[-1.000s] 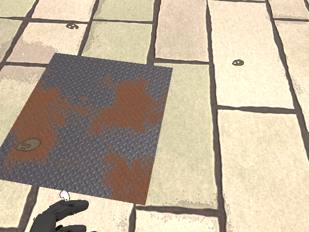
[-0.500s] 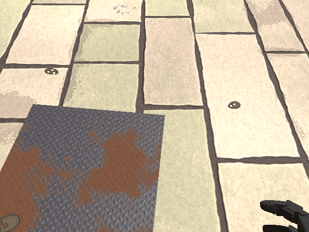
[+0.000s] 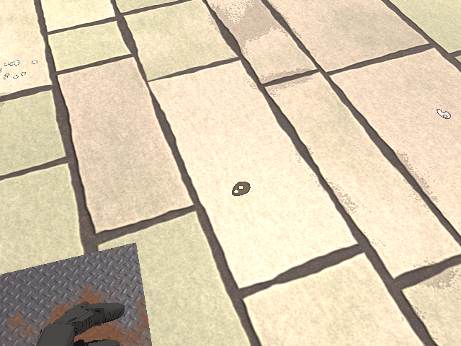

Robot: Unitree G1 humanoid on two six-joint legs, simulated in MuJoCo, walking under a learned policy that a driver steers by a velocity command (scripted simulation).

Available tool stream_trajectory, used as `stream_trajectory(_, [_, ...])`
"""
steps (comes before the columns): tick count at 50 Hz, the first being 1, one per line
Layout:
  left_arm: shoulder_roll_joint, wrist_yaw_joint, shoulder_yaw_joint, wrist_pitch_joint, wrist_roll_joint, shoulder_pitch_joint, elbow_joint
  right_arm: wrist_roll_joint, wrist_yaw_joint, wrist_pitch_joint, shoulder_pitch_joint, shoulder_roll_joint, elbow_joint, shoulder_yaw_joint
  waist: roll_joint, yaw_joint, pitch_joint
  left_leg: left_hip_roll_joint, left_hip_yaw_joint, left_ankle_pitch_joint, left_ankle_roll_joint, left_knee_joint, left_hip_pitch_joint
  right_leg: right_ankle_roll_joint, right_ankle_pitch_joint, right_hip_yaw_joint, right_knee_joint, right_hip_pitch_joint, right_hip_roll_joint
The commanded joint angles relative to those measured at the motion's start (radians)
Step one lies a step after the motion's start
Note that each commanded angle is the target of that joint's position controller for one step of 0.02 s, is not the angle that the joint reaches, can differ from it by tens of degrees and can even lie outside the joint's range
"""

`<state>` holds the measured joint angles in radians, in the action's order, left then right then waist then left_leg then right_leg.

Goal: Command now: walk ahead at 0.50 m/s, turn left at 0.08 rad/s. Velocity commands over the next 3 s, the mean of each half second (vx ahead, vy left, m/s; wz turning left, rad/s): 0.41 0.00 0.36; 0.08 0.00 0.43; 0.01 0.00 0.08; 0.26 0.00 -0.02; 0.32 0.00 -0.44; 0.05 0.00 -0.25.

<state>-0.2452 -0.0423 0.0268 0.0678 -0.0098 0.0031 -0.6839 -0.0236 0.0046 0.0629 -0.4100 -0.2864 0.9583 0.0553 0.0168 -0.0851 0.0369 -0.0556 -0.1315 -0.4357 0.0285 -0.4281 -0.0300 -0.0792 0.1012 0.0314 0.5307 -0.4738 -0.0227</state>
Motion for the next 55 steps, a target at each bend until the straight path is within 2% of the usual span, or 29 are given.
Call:
stream_trajectory(1, [-0.325, 0.027, 0.103, -0.006, 0.018, -0.445, -0.053, 0.012, 0.002, 0.034, -0.063, -0.006, -0.099, -0.026, 0.259, 0.18, -0.442, 0.074, 0.141, -0.162, -0.048, -0.764, 0.662, -0.249, 0.076, -0.672, -0.139, 0.915, -0.413])
stream_trajectory(2, [-0.229, 0.025, 0.081, -0.001, 0.014, -0.42, -0.046, -0.02, 0.003, 0.045, 0.015, -0.126, -0.088, 0.006, 0.12, 0.22, -0.345, 0.032, 0.257, -0.157, -0.055, -0.861, 0.745, -0.21, 0.153, -0.638, -0.196, 0.805, -0.388])
stream_trajectory(3, [-0.191, 0.024, 0.067, 0.006, 0.007, -0.354, -0.046, -0.036, 0.003, 0.047, 0.084, -0.148, -0.118, 0.018, 0.108, 0.193, -0.2, -0.011, 0.236, -0.061, -0.065, -0.849, 0.788, -0.167, 0.121, -0.475, -0.223, 0.671, -0.351])
stream_trajectory(4, [-0.152, 0.019, 0.056, 0.013, 0.006, -0.283, -0.045, -0.026, -0.005, 0.041, 0.109, -0.131, -0.118, 0.018, 0.06, 0.155, -0.136, -0.053, 0.22, 0.029, -0.059, -0.803, 0.75, -0.14, 0.071, -0.371, -0.259, 0.546, -0.305])
stream_trajectory(5, [-0.119, 0.015, 0.05, 0.02, 0.008, -0.231, -0.044, -0.011, -0.011, 0.029, 0.109, -0.119, -0.114, 0.023, 0.074, 0.123, -0.084, -0.078, 0.22, 0.096, -0.052, -0.758, 0.71, -0.122, 0.038, -0.281, -0.3, 0.45, -0.265])
stream_trajectory(7, [-0.096, 0.012, 0.051, 0.039, 0.02, -0.191, -0.057, -0.012, -0.01, 0.0, 0.06, -0.075, -0.1, 0.021, 0.094, 0.078, -0.065, -0.1, 0.227, 0.178, -0.044, -0.742, 0.619, -0.111, -0.024, -0.178, -0.365, 0.346, -0.234])
stream_trajectory(12, [-0.126, 0.035, 0.065, 0.054, 0.032, -0.222, -0.11, -0.005, -0.009, -0.022, 0.142, -0.049, -0.147, 0.022, 0.041, 0.074, 0.004, -0.093, 0.259, 0.354, -0.022, -0.602, 0.727, -0.112, -0.165, -0.007, -0.413, 0.346, -0.227])
stream_trajectory(18, [-0.183, 0.07, 0.075, 0.021, 0.017, -0.244, -0.13, 0.02, 0.036, -0.013, 0.323, -0.011, -0.242, 0.001, 0.022, 0.126, 0.04, -0.04, 0.106, 0.509, -0.031, -0.271, 0.65, -0.075, -0.484, 0.162, -0.328, 0.393, -0.216])
stream_trajectory(21, [-0.215, 0.081, 0.085, -0.01, -0.007, -0.246, -0.131, 0.019, 0.058, -0.021, 0.316, -0.046, -0.283, 0.015, 0.054, 0.108, -0.002, 0.0, 0.073, 0.399, -0.068, -0.214, 0.618, -0.054, -0.627, 0.17, -0.21, 0.497, -0.248])
stream_trajectory(23, [-0.234, 0.092, 0.093, -0.031, -0.02, -0.213, -0.114, 0.018, 0.064, -0.024, 0.213, -0.095, -0.278, 0.039, 0.073, 0.047, -0.069, 0.06, 0.037, 0.311, -0.107, -0.186, 0.495, -0.026, -0.774, 0.172, -0.031, 0.517, -0.245])
stream_trajectory(24, [-0.223, 0.093, 0.09, -0.038, -0.025, -0.194, -0.105, 0.017, 0.057, -0.021, 0.1, -0.139, -0.254, 0.063, 0.045, -0.014, -0.128, 0.098, 0.032, 0.386, -0.137, -0.094, 0.348, 0.007, -0.72, 0.188, 0.143, 0.485, -0.206])
stream_trajectory(25, [-0.196, 0.087, 0.079, -0.032, -0.008, -0.236, -0.1, 0.022, 0.032, -0.021, 0.033, -0.213, -0.248, 0.089, -0.068, -0.041, -0.186, 0.04, 0.152, 0.731, -0.181, -0.037, 0.138, 0.074, -0.429, 0.194, 0.399, 0.33, -0.136])
stream_trajectory(26, [-0.061, 0.071, 0.041, -0.021, 0.06, -0.344, -0.074, 0.032, 0.011, -0.029, 0.07, -0.305, -0.267, 0.097, -0.316, 0.089, -0.27, -0.202, 0.489, 1.294, -0.326, -0.167, -0.155, 0.141, 0.57, 0.148, 0.748, -0.026, 0.029])
stream_trajectory(27, [-0.119, 0.054, 0.039, -0.005, 0.03, -0.379, -0.074, 0.048, 0.025, -0.021, 0.069, -0.283, -0.318, 0.085, -0.227, 0.053, -0.504, -0.338, 0.816, 1.102, -0.491, -0.054, -0.255, 0.15, 0.65, -0.096, 0.935, -0.127, 0.098])
stream_trajectory(28, [-0.183, 0.049, 0.057, -0.005, -0.007, -0.274, -0.061, 0.038, 0.033, -0.02, 0.119, -0.227, -0.34, 0.076, -0.092, 0.018, -0.43, -0.286, 0.711, 0.923, -0.445, 0.005, -0.181, 0.127, 0.55, -0.148, 0.927, -0.176, 0.046])
stream_trajectory(29, [-0.175, 0.057, 0.056, -0.01, -0.009, -0.209, -0.039, 0.016, 0.03, -0.02, 0.179, -0.184, -0.341, 0.065, -0.038, 0.04, -0.295, -0.232, 0.613, 0.755, -0.386, 0.035, -0.05, 0.117, 0.454, -0.131, 0.851, -0.214, 0.013])
stream_trajectory(30, [-0.169, 0.07, 0.057, -0.022, 0.006, -0.191, -0.048, 0.004, 0.022, -0.026, 0.222, -0.151, -0.347, 0.054, 0.001, 0.067, -0.207, -0.191, 0.555, 0.655, -0.343, 0.064, 0.082, 0.121, 0.396, -0.128, 0.778, -0.197, -0.02])
stream_trajectory(32, [-0.18, 0.08, 0.066, -0.049, 0.015, -0.207, -0.043, 0.025, 0.011, -0.037, 0.26, -0.141, -0.365, 0.05, -0.052, 0.113, -0.161, -0.139, 0.506, 0.581, -0.31, 0.109, 0.261, 0.119, 0.336, -0.129, 0.677, -0.084, -0.027])
stream_trajectory(33, [-0.163, 0.082, 0.063, -0.054, 0.018, -0.221, -0.043, 0.033, 0.007, -0.038, 0.263, -0.149, -0.372, 0.054, -0.07, 0.12, -0.162, -0.122, 0.487, 0.605, -0.307, 0.113, 0.293, 0.124, 0.321, -0.119, 0.631, -0.059, -0.016])
stream_trajectory(36, [-0.135, 0.092, 0.055, -0.06, 0.023, -0.206, -0.038, 0.027, -0.012, -0.045, 0.239, -0.18, -0.378, 0.065, -0.088, 0.109, -0.19, -0.101, 0.47, 0.607, -0.297, 0.102, 0.295, 0.151, 0.28, -0.12, 0.501, -0.055, 0.004])
stream_trajectory(40, [-0.134, 0.093, 0.053, -0.073, 0.014, -0.174, -0.035, 0.026, -0.032, -0.067, 0.258, -0.159, -0.393, 0.054, -0.124, 0.087, -0.186, -0.078, 0.474, 0.316, -0.258, 0.112, 0.321, 0.169, 0.193, -0.123, 0.395, -0.037, -0.008])
stream_trajectory(43, [-0.131, 0.088, 0.05, -0.067, 0.013, -0.148, -0.023, 0.037, -0.03, -0.075, 0.255, -0.147, -0.391, 0.046, -0.159, 0.066, -0.154, -0.075, 0.495, 0.204, -0.252, 0.115, 0.341, 0.165, 0.2, -0.111, 0.306, 0.006, -0.011])
stream_trajectory(47, [-0.128, 0.071, 0.049, -0.044, 0.008, -0.167, -0.02, 0.038, -0.021, -0.084, 0.247, -0.125, -0.381, 0.03, -0.167, 0.066, -0.148, -0.091, 0.534, 0.278, -0.242, 0.055, 0.3, 0.131, 0.217, -0.083, 0.116, 0.109, 0.001])
stream_trajectory(49, [-0.126, 0.056, 0.048, -0.033, 0.02, -0.208, -0.032, 0.029, -0.02, -0.086, 0.225, -0.096, -0.366, 0.015, -0.136, 0.095, -0.136, -0.043, 0.503, 0.277, -0.179, 0.006, 0.338, 0.089, 0.037, -0.085, -0.113, 0.258, -0.015])
stream_trajectory(50, [-0.187, 0.057, 0.057, -0.03, 0.041, -0.218, -0.022, 0.038, -0.019, -0.079, 0.191, -0.07, -0.364, 0.007, -0.025, 0.071, -0.139, 0.021, 0.434, 0.196, -0.119, -0.096, 0.394, 0.038, -0.079, -0.209, -0.155, 0.321, -0.149])
stream_trajectory(51, [-0.232, 0.059, 0.066, -0.036, 0.048, -0.165, -0.03, 0.036, -0.013, -0.07, 0.148, -0.057, -0.373, 0.009, 0.184, -0.005, -0.106, 0.136, 0.279, 0.051, -0.069, -0.149, 0.442, -0.063, -0.169, -0.322, -0.164, 0.281, -0.244])
stream_trajectory(52, [-0.158, 0.058, 0.049, -0.035, 0.047, -0.144, -0.017, 0.049, -0.013, -0.063, 0.199, -0.099, -0.376, 0.016, 0.188, 0.037, -0.104, 0.109, 0.259, 0.034, -0.037, -0.172, 0.393, -0.11, -0.11, -0.362, -0.2, 0.216, -0.273])
stream_trajectory(53, [-0.141, 0.057, 0.043, -0.032, 0.039, -0.127, -0.015, 0.045, -0.013, -0.063, 0.235, -0.109, -0.379, 0.023, 0.166, 0.045, -0.095, 0.097, 0.249, 0.085, -0.031, -0.16, 0.359, -0.085, -0.054, -0.327, -0.191, 0.215, -0.233])
stream_trajectory(55, [-0.158, 0.057, 0.046, -0.028, 0.021, -0.147, -0.024, 0.052, -0.013, -0.077, 0.271, -0.077, -0.377, 0.017, 0.152, 0.069, -0.085, 0.085, 0.246, 0.207, -0.024, -0.097, 0.304, -0.021, 0.045, -0.261, -0.174, 0.207, -0.166])
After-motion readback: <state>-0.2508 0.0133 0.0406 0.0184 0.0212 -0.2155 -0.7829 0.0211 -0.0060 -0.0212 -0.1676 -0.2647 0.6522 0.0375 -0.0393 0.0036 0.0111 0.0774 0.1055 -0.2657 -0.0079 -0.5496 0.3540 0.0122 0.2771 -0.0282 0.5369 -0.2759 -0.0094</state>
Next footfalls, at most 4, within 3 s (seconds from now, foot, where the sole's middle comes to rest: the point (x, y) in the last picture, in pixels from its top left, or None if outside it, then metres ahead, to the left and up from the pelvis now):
0.50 left None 0.38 0.15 -0.76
0.98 right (258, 345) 0.45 -0.08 -0.76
2.26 right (193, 230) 0.83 0.09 -0.76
2.76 left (121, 232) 0.84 0.32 -0.76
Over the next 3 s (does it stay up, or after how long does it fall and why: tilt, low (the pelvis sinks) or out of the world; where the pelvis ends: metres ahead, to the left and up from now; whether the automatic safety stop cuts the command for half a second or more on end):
stays up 0.79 0.19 0.01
